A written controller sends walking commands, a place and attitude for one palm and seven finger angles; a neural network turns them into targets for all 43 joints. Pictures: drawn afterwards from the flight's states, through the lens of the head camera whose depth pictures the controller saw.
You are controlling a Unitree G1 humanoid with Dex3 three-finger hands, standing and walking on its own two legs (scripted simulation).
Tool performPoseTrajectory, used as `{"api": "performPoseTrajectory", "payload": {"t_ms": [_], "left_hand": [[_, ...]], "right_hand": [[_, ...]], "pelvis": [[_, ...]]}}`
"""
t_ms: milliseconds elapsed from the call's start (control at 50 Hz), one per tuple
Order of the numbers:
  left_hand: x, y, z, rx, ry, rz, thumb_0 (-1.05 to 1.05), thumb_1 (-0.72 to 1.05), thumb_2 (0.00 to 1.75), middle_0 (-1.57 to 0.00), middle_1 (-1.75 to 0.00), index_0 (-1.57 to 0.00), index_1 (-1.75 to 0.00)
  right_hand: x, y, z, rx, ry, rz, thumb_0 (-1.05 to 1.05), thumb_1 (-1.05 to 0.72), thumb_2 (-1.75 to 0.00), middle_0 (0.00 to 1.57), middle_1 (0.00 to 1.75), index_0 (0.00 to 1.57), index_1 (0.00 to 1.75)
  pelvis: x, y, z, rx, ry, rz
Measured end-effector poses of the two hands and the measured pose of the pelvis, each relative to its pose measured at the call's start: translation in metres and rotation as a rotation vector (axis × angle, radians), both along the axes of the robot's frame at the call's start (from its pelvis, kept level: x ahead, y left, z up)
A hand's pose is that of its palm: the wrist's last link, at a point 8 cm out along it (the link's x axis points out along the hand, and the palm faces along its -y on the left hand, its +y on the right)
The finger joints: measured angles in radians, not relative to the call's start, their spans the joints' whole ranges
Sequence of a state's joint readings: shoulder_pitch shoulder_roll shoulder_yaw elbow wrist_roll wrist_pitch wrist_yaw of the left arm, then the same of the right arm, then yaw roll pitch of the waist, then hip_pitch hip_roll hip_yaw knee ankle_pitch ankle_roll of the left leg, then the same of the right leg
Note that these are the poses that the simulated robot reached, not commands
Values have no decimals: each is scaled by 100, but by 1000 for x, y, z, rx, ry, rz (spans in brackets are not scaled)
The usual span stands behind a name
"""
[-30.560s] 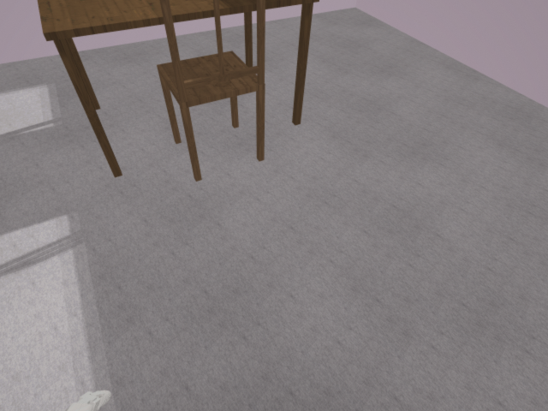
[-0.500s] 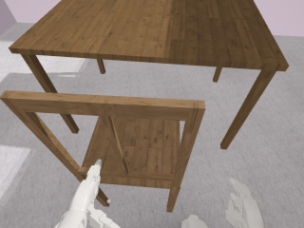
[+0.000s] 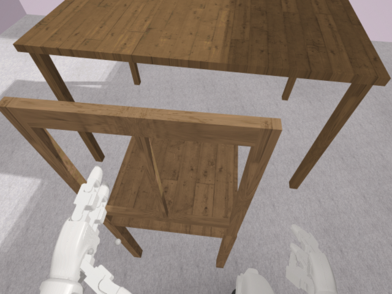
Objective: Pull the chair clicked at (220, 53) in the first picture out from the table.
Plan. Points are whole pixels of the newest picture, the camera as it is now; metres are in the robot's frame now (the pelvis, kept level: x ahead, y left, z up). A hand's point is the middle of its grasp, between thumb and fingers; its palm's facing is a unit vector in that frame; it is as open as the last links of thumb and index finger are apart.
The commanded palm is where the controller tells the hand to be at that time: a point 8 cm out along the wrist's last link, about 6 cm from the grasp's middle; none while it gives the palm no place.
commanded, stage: draw the hand back to the body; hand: left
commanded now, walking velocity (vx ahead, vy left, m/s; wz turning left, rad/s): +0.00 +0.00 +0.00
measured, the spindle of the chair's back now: (156, 184) +0.33 +0.11 +0.02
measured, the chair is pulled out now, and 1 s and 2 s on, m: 0.24 0.24 0.24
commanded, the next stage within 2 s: step back with the hand held close in 1.26 s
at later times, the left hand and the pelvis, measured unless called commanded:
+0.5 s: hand (46, 229) +0.20 +0.22 +0.15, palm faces +0.35 -0.85 -0.39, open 14.7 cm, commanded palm +0.16 +0.26 +0.18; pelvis +0.02 +0.00 +0.05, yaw +0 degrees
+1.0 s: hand out of the picture +0.22 +0.27 +0.24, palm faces +0.52 -0.74 -0.42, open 8.2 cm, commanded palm +0.17 +0.30 +0.25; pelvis +0.03 +0.00 +0.07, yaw -1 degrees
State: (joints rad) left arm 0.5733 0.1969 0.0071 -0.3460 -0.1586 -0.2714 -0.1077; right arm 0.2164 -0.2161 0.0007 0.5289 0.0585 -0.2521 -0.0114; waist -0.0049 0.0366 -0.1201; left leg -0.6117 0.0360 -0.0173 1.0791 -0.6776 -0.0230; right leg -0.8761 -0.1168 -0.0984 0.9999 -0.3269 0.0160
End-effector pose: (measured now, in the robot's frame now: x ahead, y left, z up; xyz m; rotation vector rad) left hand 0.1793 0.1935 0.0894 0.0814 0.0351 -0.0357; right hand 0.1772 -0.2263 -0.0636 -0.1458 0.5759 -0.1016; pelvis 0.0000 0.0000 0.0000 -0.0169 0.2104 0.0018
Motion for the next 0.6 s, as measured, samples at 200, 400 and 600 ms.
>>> {"api": "performPoseTrajectory", "payload": {"t_ms": [200, 400, 600], "left_hand": [[-7, 25, 31, 43, 35, 38, -2, -51, 22, -1, -1, -1, -1], [-24, 54, 60, 274, 90, 361, -1, -26, 34, -4, -6, -4, -6], [-14, 73, 108, 348, -61, 454, -1, 8, 51, -9, -13, -9, -13]], "right_hand": [[1, -7, 14, 2, -26, -47, 1, -90, -90, 21, 30, 20, 30], [5, -12, 29, -40, 36, -61, 1, -90, -90, 20, 30, 20, 30], [24, 1, 45, -31, 3, 0, 1, -90, -90, 20, 30, 20, 30]], "pelvis": [[3, -3, 13, -2, -34, 2], [15, -1, 37, -5, -132, 4], [23, -1, 53, -5, -212, 5]]}}
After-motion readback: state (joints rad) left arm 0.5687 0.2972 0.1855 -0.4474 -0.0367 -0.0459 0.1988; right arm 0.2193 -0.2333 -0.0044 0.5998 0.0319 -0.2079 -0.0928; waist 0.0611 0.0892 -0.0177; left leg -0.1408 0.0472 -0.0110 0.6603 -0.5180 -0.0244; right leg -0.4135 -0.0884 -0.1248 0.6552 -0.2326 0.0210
